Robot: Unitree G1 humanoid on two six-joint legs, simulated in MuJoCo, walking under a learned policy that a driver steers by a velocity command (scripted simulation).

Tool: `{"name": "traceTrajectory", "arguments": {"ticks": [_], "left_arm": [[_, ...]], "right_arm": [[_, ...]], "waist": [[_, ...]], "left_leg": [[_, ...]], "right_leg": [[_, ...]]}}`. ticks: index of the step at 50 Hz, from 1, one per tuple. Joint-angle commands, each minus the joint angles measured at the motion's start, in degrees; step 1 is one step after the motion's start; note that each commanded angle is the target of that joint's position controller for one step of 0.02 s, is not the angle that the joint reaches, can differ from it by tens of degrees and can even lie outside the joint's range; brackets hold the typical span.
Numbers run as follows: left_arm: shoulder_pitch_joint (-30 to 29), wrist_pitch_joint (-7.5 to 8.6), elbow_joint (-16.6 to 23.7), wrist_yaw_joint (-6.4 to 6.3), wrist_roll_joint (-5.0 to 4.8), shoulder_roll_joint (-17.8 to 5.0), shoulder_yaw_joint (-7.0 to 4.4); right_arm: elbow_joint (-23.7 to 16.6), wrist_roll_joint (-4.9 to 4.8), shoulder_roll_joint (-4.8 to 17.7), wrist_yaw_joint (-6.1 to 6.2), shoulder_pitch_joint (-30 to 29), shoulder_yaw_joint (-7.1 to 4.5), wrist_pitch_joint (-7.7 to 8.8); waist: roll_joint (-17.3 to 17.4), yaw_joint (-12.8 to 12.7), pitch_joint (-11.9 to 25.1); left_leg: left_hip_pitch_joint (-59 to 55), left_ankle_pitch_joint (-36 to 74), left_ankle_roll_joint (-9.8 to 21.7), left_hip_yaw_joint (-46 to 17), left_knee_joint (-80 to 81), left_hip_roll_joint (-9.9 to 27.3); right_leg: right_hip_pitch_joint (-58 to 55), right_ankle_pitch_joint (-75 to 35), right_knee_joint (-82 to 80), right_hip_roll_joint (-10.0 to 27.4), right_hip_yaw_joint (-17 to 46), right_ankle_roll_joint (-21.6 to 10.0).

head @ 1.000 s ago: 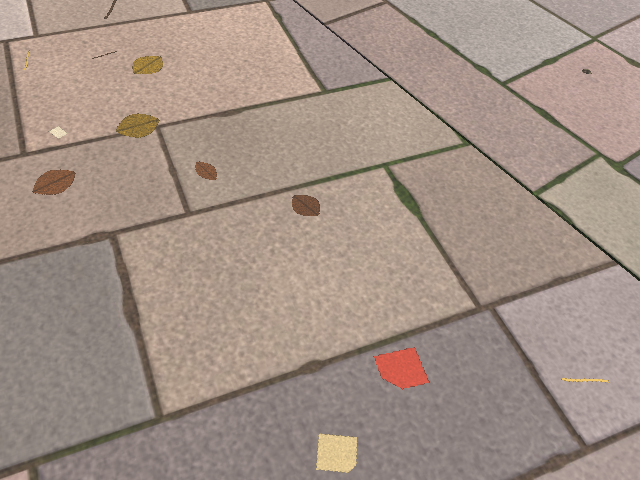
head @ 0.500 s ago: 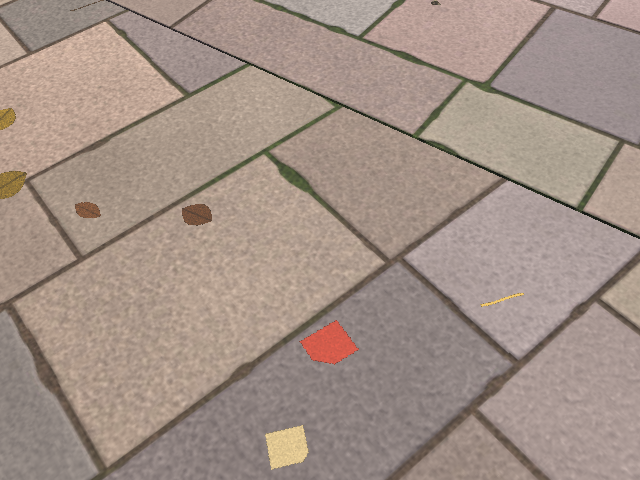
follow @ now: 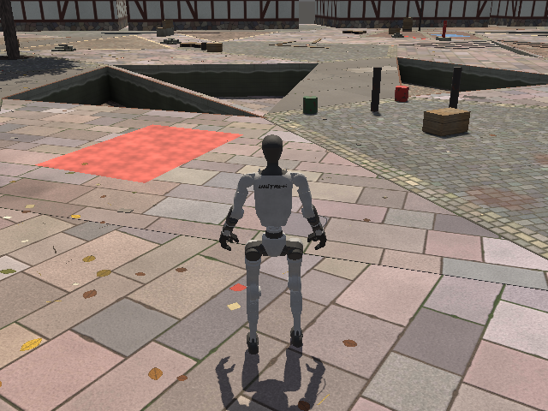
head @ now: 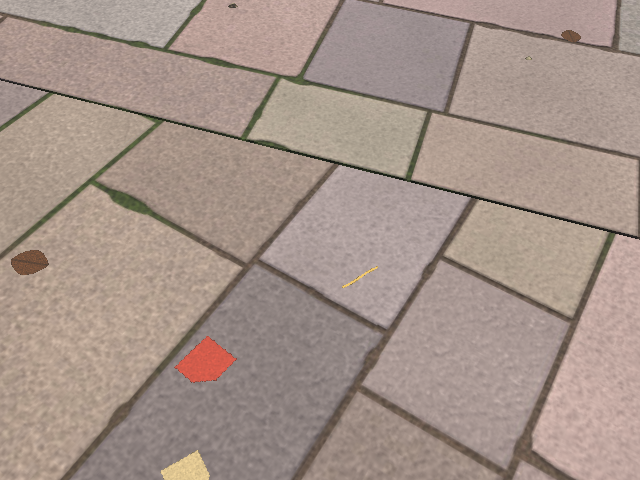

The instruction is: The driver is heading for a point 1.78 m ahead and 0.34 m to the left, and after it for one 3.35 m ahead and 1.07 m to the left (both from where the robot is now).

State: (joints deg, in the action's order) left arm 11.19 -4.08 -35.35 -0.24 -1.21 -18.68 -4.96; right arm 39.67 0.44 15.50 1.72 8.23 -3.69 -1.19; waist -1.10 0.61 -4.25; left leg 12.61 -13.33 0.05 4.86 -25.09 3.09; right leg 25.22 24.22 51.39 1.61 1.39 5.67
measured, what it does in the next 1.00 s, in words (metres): walks ahead: right foot, then left foot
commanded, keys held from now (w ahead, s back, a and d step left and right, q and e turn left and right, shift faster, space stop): no key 0.12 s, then w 0.88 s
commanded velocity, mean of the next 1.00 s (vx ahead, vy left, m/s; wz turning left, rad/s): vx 0.32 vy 0.00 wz -0.13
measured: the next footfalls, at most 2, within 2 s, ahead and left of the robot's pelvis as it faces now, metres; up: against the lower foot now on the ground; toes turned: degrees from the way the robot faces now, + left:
right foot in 0.10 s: +0.04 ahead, -0.14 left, +0.00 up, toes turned -3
left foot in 0.64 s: +0.25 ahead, +0.09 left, +0.00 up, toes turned -4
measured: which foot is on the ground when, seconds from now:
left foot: down 0.00-0.10, up 0.12-0.62, down 0.64-1.00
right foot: up 0.00-0.08, down 0.10-0.64, up 0.66-1.00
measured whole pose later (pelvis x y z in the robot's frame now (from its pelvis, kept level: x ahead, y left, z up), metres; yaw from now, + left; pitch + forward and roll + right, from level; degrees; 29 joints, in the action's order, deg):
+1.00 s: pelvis +0.30 +0.01 +0.00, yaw -5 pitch +2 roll +1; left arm 7.1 4.2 -38.7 1.3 -0.5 -16.1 -2.5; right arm 47.7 -0.6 15.3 -0.4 22.2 -1.6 4.4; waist -2.9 4.5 -1.4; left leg -1.3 -14.0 3.9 2.1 -11.0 -3.9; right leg 38.5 -3.4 38.2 5.6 1.6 1.0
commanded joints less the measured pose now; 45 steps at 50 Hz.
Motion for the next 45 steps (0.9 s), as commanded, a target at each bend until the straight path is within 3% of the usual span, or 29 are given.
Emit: {"name": "traceTrajectory", "arguments": {"ticks": [1, 3, 4, 5, 6, 7, 8, 9, 10, 11, 15, 20, 26, 29, 31, 32, 33, 34, 35, 36, 37, 39, 41, 45], "left_arm": [[-2.6, 0.90, 5.7, 0.50, 0.15, -4.3, -0.82], [0.6, 0.80, 4.6, 0.73, 0.28, -4.0, -1.00], [3.0, 0.86, 3.5, 0.65, 0.45, -4.4, -1.26], [4.3, 0.96, 3.4, 0.21, 0.54, -6.6, -1.77], [4.5, 1.18, 5.0, -0.85, 1.14, -12.2, -2.44], [5.4, 2.44, 5.0, -0.28, 2.80, -10.6, -1.80], [6.2, 3.48, 3.7, 0.16, 2.28, -10.0, -1.75], [5.9, 4.16, 2.0, 0.15, 1.30, -8.1, -1.26], [4.9, 4.51, 1.6, -0.03, 0.78, -7.0, -0.72], [4.0, 4.83, 1.2, -0.27, 0.77, -6.8, -0.34], [4.9, 6.71, 0.5, -0.84, 1.53, -5.6, 0.12], [6.1, 7.68, -1.2, -0.54, 0.98, -7.3, -0.51], [8.9, 7.52, -4.1, 0.15, 0.09, -8.5, -0.99], [8.7, 7.10, -4.9, 0.37, -0.17, -8.6, -1.04], [8.5, 6.85, -5.2, 0.32, 0.35, -6.8, -0.27], [8.3, 6.97, -4.4, 0.27, 1.24, -3.6, 1.00], [11.4, 8.10, -1.5, -0.01, 1.01, 0.4, 2.20], [9.4, 9.00, -2.1, -0.15, -0.04, -4.9, 0.95], [6.5, 9.42, -1.6, 0.24, -1.18, -7.2, 0.23], [5.1, 9.49, -1.7, 0.29, -1.00, -6.5, 0.46], [3.7, 9.51, -1.7, 0.39, -0.07, -5.7, 0.50], [4.7, 8.97, -2.3, 0.69, 0.37, -4.2, 0.55], [4.7, 8.26, -2.4, 0.67, 0.71, -3.0, 0.75], [-1.8, 8.43, -0.3, 0.65, 1.04, -1.0, 1.50]], "right_arm": [[-3.1, -0.90, 12.5, -0.46, -0.6, -3.56, 0.46], [-2.6, -2.11, 12.5, -0.79, -1.7, -3.33, 0.55], [-1.9, -2.61, 11.2, -0.87, -1.2, -2.83, 0.68], [-0.6, -1.79, 8.4, -1.22, 2.2, -1.89, 1.07], [-2.7, 2.13, 3.0, -1.85, 2.4, 0.32, 1.44], [-3.4, 0.64, 7.1, -1.05, -1.8, -0.98, 1.21], [-3.2, -0.89, 10.1, -0.89, -2.5, -1.93, 1.04], [-2.8, -1.14, 10.1, -1.21, -2.5, -2.19, 1.19], [-1.8, -1.06, 9.9, -1.30, -2.5, -2.34, 1.33], [-1.7, -1.03, 9.9, -1.43, -2.6, -2.40, 1.58], [-0.4, -1.35, 8.4, -2.03, -1.9, -2.20, 3.79], [-0.6, -1.26, 6.2, -2.64, -4.1, -1.08, 4.87], [-2.1, -1.81, 6.3, -3.80, -7.2, -0.17, 5.89], [-1.9, -2.06, 7.3, -4.20, -4.4, -0.25, 6.51], [1.0, -1.88, 9.6, -3.53, 5.0, -1.55, 6.60], [2.5, -1.58, 13.2, -2.96, 13.8, -2.67, 6.71], [3.3, -0.61, 19.9, -3.19, 18.3, -4.01, 6.59], [3.1, -1.07, 14.3, -3.60, 17.5, -2.54, 6.93], [2.6, -1.03, 11.6, -3.49, 13.9, -1.53, 6.96], [1.8, -0.66, 10.0, -3.43, 11.0, -1.00, 6.86], [1.6, -0.42, 8.5, -3.41, 9.1, -0.53, 6.70], [1.2, 0.09, 7.7, -3.16, 7.4, -0.16, 6.92], [1.8, -0.45, 8.1, -2.97, 8.0, -0.21, 7.36], [3.3, -0.78, 9.1, -2.26, 10.1, -0.35, 6.93]], "waist": [[11.9, 1.6, 8.3], [11.0, -0.8, 8.5], [9.6, -2.0, 8.6], [3.1, -1.6, 9.9], [-15.9, 0.4, 12.2], [-12.6, -3.8, 13.2], [-8.9, -4.4, 10.5], [-8.0, -3.9, 8.2], [-7.6, -3.6, 5.8], [-8.7, -3.3, 3.1], [-6.5, -2.6, 2.3], [-5.9, -3.5, 1.4], [-4.6, -4.8, -0.8], [-4.7, -2.5, -0.1], [-3.2, 2.2, 4.6], [3.2, 5.9, 11.4], [20.1, 4.4, 16.7], [13.8, 5.5, 14.9], [10.8, 4.4, 8.9], [7.3, 3.1, 6.3], [5.4, 2.3, 4.0], [7.1, 0.4, 3.5], [6.0, -0.3, 3.1], [4.4, 1.1, 1.4]], "left_leg": [[-7.7, 23.5, 12.8, -8.7, 4.8, 14.0], [-6.3, 22.5, 10.9, -7.7, 1.4, 13.5], [-3.5, 19.5, 8.4, -6.2, -1.7, 12.2], [2.8, 10.8, 3.7, -2.4, -8.0, 9.2], [16.9, -20.4, -2.9, 2.5, -24.2, 2.7], [19.9, -25.8, -3.9, -4.1, -33.2, 0.1], [22.7, -22.8, -3.6, -5.1, -37.8, 0.7], [25.2, -17.6, -2.8, -5.9, -37.3, 1.6], [26.9, -13.1, -2.4, -6.0, -36.4, 2.1], [27.7, -8.5, -2.4, -6.0, -35.6, 2.1], [28.6, 1.9, -1.9, -6.3, -30.3, 1.9], [24.3, 6.5, -2.8, -5.8, -16.7, 1.4], [19.7, 5.4, -1.0, -5.2, -8.6, 0.8], [13.2, 4.5, 1.5, -4.2, -5.2, 0.0], [-1.5, 3.6, 3.5, -2.5, -2.9, -2.3], [-14.0, 1.2, 6.5, -11.5, -1.3, 5.1], [-28.2, -11.2, 15.4, -38.7, 6.8, 17.9], [-26.8, -21.0, 16.4, -46.2, 12.0, 18.7], [-22.4, -20.6, 14.5, -39.4, 12.1, 17.8], [-18.1, -15.4, 13.2, -33.4, 12.3, 15.3], [-14.3, -9.7, 12.8, -29.0, 13.3, 13.1], [-9.4, -0.8, 12.1, -22.8, 15.7, 10.2], [-7.9, 7.6, 12.8, -18.5, 17.0, 9.3], [-8.0, 18.9, 11.8, -11.6, 17.8, 7.3]], "right_leg": [[-2.6, -0.5, -8.7, -0.7, -3.2, -1.3], [-8.8, -7.6, -20.0, -1.9, -4.4, -3.8], [-14.7, -13.9, -27.6, -2.9, -4.6, -5.6], [-23.4, -24.3, -31.1, 0.4, 1.2, -7.4], [-32.3, -48.7, -29.6, 16.9, 20.9, -13.6], [-24.2, -39.0, -31.3, 21.5, 24.7, -24.0], [-23.7, -22.6, -34.3, 18.2, 22.5, -23.7], [-23.6, -4.7, -36.7, 14.7, 20.6, -20.4], [-23.2, 5.7, -38.8, 12.9, 20.2, -18.2], [-21.7, 7.4, -41.1, 12.2, 20.1, -17.7], [-23.9, 0.4, -44.1, 11.2, 16.9, -17.5], [-21.8, -4.6, -44.9, 11.2, 12.9, -17.7], [-19.6, -5.6, -43.0, 12.9, 11.8, -18.3], [-19.4, -8.4, -40.2, 13.4, 11.6, -17.1], [-15.5, -19.5, -29.2, 9.5, 7.9, -14.5], [-9.2, -18.8, -12.3, 5.0, 3.1, -11.6], [10.4, 2.8, 8.9, -4.5, -1.0, -6.7], [17.4, 7.8, 17.4, -3.4, 6.0, -6.4], [21.1, 3.2, 19.5, -0.2, 5.9, -7.6], [20.3, -1.8, 18.4, 2.3, 4.3, -8.0], [19.7, -5.7, 15.6, 3.8, 3.8, -7.8], [14.9, -10.8, 12.4, 5.3, 3.3, -7.1], [14.9, -13.4, 10.1, 5.4, 2.2, -5.8], [16.1, -22.7, -3.0, 4.9, 0.6, -4.1]]}}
